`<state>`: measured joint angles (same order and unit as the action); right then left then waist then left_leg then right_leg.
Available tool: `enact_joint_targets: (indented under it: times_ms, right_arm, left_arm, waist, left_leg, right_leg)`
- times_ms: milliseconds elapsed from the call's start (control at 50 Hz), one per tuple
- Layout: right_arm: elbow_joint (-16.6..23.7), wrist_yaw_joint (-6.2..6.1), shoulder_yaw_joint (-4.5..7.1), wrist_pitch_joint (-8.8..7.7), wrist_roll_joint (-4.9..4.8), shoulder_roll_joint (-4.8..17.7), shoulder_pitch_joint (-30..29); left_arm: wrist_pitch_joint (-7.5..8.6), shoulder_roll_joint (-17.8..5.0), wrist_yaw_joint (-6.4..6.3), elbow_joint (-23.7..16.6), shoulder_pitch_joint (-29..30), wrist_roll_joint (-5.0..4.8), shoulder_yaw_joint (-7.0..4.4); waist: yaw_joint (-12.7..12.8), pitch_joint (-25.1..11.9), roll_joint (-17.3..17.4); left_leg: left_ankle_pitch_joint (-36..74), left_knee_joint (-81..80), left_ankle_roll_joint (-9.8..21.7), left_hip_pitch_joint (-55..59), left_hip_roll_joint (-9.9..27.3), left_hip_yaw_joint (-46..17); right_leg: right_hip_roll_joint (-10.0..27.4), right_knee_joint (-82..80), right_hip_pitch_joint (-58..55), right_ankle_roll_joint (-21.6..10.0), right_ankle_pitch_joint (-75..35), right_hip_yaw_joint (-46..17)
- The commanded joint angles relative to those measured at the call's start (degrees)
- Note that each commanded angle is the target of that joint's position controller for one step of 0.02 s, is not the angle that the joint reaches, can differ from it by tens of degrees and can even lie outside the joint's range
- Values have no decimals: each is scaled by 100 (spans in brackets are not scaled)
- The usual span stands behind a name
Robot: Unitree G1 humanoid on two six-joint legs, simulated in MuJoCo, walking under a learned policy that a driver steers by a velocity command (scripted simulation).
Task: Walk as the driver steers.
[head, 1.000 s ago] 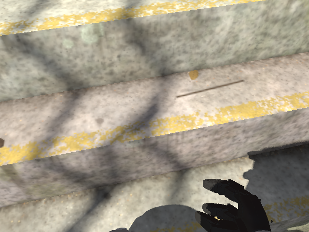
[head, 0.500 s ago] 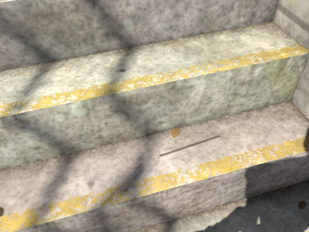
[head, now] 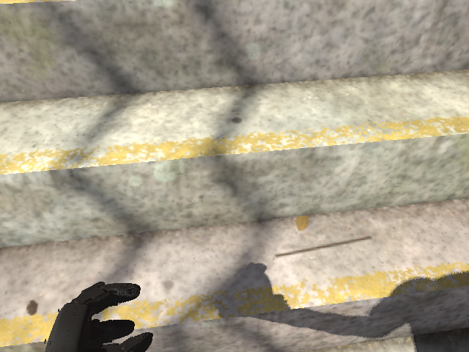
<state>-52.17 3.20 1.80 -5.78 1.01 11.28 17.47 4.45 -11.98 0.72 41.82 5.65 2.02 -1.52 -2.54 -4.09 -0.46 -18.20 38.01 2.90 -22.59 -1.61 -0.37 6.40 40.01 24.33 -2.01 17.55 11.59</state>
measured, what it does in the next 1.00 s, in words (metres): climbs: right foot, then left foot 0.22 m higher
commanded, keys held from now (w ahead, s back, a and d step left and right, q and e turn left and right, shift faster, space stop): q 0.20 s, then w+q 0.28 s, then w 0.24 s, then w+e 0.28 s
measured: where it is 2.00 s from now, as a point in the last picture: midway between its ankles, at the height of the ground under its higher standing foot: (213, 137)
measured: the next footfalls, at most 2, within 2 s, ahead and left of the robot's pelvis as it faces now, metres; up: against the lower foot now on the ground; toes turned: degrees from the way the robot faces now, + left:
right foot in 0.30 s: +0.08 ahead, -0.11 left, +0.00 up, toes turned +10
left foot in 0.78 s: +0.31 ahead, +0.19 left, +0.21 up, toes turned +24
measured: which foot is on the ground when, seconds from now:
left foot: down 0.00-0.32, up 0.34-0.76, down 0.78-1.00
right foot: up 0.00-0.28, down 0.30-0.80, up 0.82-1.00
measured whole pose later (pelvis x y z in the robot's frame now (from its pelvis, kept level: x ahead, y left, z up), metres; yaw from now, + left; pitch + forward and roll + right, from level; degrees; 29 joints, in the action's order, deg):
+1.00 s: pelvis +0.29 +0.07 +0.19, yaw +14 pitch +10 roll +4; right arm -61.7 1.7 0.2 -3.0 1.7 10.2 10.3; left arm 3.8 -12.0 4.4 49.9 -11.0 2.5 -3.1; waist 1.1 -11.8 -2.3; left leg -20.6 44.1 2.7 -33.5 1.3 12.2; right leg -5.1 124.1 51.3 -16.0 2.7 -7.6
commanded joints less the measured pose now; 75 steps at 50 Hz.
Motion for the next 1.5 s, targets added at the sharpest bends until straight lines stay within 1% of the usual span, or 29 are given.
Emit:
enact_joint_targets:
  times_ms: [20,180,280,360,400,440,600,660,700,760,780,800,840,860,920,940,1000,1140,1180,1200,1240,1260,1280,1300,1340,1380,1440,1460,1500]
  right_arm:
    - [458,-110,213,-47,85,974,84]
    - [1271,-293,106,406,-44,645,-932]
    - [1356,-53,105,455,-37,711,-875]
    - [958,238,-123,457,259,108,-620]
    - [783,66,-90,421,-112,290,-640]
    - [653,148,-82,507,-41,294,-371]
    - [1000,89,-516,577,-181,-401,-2532]
    - [1553,-10,-492,876,-81,-145,-3649]
    - [2094,169,-673,1370,94,-293,-4907]
    - [1477,405,-616,1484,72,-181,-3054]
    - [412,-149,-457,931,-157,-389,-1051]
    - [118,-369,-318,680,-291,-119,-94]
    - [-211,-675,106,710,144,858,231]
    - [-186,-638,224,551,178,997,-419]
    - [-893,-554,89,102,168,43,-1006]
    - [-989,-86,-364,227,143,-856,-396]
    - [-1295,13,-436,207,92,-769,795]
    - [-1438,196,-468,89,717,-534,445]
    - [-1327,508,-244,13,240,456,353]
    - [-1615,667,-289,95,283,634,924]
    - [-1179,773,-127,-32,49,1362,162]
    - [-1229,717,-115,-143,36,1243,794]
    - [-662,-155,141,-345,-322,1337,908]
    - [-510,-398,152,-415,-421,1481,785]
    - [375,-155,140,-301,15,887,-436]
    - [1108,-184,-20,-117,476,-216,-807]
    - [1732,-348,-347,-163,407,-782,-813]
    - [1339,-11,-307,182,-129,-95,-1055]
    - [1464,164,-298,255,65,55,-1429]
  left_arm:
    - [195,-247,-162,-835,1040,-52,-53]
    - [-468,-74,-181,-1059,-107,307,87]
    - [-288,-251,-20,-497,-1069,254,-99]
    - [-107,-1110,-204,153,-2275,341,-375]
    - [-196,-267,181,588,-1893,499,-19]
    - [-204,288,330,931,-1868,211,272]
    - [45,557,402,2456,-4007,679,429]
    - [119,475,551,2726,-4447,681,419]
    - [29,215,813,2761,-3978,218,389]
    - [229,-996,864,2669,-3860,-51,122]
    - [503,-753,-8,2616,-4372,-815,-61]
    - [667,-885,-267,2583,-4396,-825,-75]
    - [693,-38,-76,1833,-2999,-476,-118]
    - [607,159,38,1173,-2230,-144,-219]
    - [366,1103,-55,-185,-1474,-20,75]
    - [-138,367,400,718,-1434,-165,28]
    - [-165,373,580,310,-1132,242,73]
    - [-612,366,402,-788,603,-220,576]
    - [-980,-433,312,-1314,2009,-175,533]
    - [-1200,-72,411,-1285,2007,-136,692]
    - [-1150,-31,631,-402,-473,-121,488]
    - [-1000,-316,522,-182,-721,-111,374]
    - [-601,168,48,-46,-1540,78,355]
    - [-566,122,-214,82,-1669,-92,271]
    - [-713,-1292,-384,400,-1703,17,-257]
    - [-513,-1030,-267,459,-849,46,-260]
    - [-58,-100,-112,1245,-1272,-25,-99]
    - [-165,-161,306,1286,-1732,204,112]
    - [-219,-349,437,1304,-2033,147,-36]
  waist:
    - [-224,-309,1006]
    - [202,-723,299]
    - [202,-537,280]
    - [812,-409,-606]
    - [485,-188,333]
    - [258,-441,90]
    - [566,299,-326]
    - [516,261,-209]
    - [238,211,-662]
    - [-471,-890,-1342]
    - [-430,-1412,-931]
    - [-875,-1742,-1422]
    - [-1054,-1453,719]
    - [-722,-1223,677]
    - [398,631,219]
    - [-359,-128,-247]
    - [76,-975,-90]
    - [717,-570,-279]
    - [478,-650,519]
    - [404,-654,749]
    - [1390,-1299,861]
    - [981,-1858,1084]
    - [855,-2068,331]
    - [951,-1938,272]
    - [896,-1178,-836]
    - [169,-522,-689]
    - [-275,739,-490]
    - [-2,697,332]
    - [-57,29,-343]
  left_leg:
    - [1554,-1446,1662,1417,1247,-2617]
    - [514,-1675,1274,147,795,-2258]
    - [-766,-1367,1670,-815,767,-2721]
    - [-243,5410,93,-5484,-456,-1907]
    - [1359,7514,499,-6125,-640,-1963]
    - [1919,8498,996,-6015,-480,-1699]
    - [1544,9660,1680,-7902,293,-666]
    - [1451,7447,1718,-7445,671,92]
    - [-538,5254,1598,-4738,670,1135]
    - [-372,3910,914,-3072,-302,1581]
    - [-1632,3687,920,-888,-707,1945]
    - [-1880,2712,903,342,-562,794]
    - [-2984,-1035,1926,1024,1699,-4363]
    - [-2629,-1740,1907,407,2020,-4526]
    - [-1993,-1379,1010,-725,2072,-2356]
    - [800,-1365,1154,667,1719,-2137]
    - [3430,-899,1166,2359,1594,-930]
    - [1153,-3084,748,56,1442,495]
    - [2488,-4617,1333,-1424,1422,770]
    - [3859,-4339,1687,-912,1926,586]
    - [9748,-2517,1812,1653,2262,1351]
    - [10955,-1732,1806,2485,2169,1442]
    - [10165,-568,1154,1698,1807,1616]
    - [8775,182,1087,882,1708,1473]
    - [2143,3993,616,-1857,286,528]
    - [1818,7979,281,-3084,19,-748]
    - [1393,8376,380,-4253,170,-486]
    - [1597,8264,853,-4989,-252,-1567]
    - [359,9290,899,-5742,-248,-1053]
  right_leg:
    - [-442,1199,1735,-63,648,-529]
    - [-702,1227,1608,283,1182,-1248]
    - [-764,-1201,-679,324,145,-1010]
    - [1784,-2657,-3224,-2707,2157,-6339]
    - [1288,-2273,-1997,-1753,1546,-4554]
    - [857,-2146,-1511,-1414,793,-3196]
    - [899,-2884,-2049,-1370,-1311,-1840]
    - [897,-3378,-1944,-1214,-2678,-1379]
    - [961,-4456,151,-1573,-4868,-1090]
    - [1381,-2773,-1861,-1930,-11848,-899]
    - [806,-1340,-2295,-1054,-11381,-411]
    - [687,-84,-1782,-1008,-10542,-756]
    - [-908,4624,1200,-690,-3030,-1110]
    - [-988,7688,1954,-589,-2087,-1774]
    - [-647,9156,3957,-842,-1687,-2093]
    - [-934,8752,4587,-1610,-1986,-3030]
    - [-979,8677,5920,-1766,-653,-2451]
    - [66,7357,5707,-2023,-611,-1336]
    - [-344,4733,2825,-1308,1883,-684]
    - [-456,4844,2822,-1342,1719,-547]
    - [-947,4565,3076,-1299,464,-205]
    - [-1299,3749,2581,-1274,341,-242]
    - [-1475,3483,300,-1135,1867,-363]
    - [-1516,2686,-308,-1067,2165,-1067]
    - [-339,-1089,-470,-1638,5320,-6142]
    - [-75,-1844,375,-1175,4092,-6193]
    - [-505,-1237,673,-1038,1727,-3942]
    - [-301,-1098,969,-1391,-526,-4446]
    - [152,-1493,76,-1881,-1913,-4515]
Keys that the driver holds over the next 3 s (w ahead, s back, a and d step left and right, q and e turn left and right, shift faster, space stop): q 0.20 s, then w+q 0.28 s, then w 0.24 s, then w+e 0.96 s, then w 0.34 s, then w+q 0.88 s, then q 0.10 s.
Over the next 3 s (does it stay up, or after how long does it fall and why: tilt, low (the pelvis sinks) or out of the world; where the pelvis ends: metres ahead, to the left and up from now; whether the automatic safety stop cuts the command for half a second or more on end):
stays up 1.01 -0.06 0.86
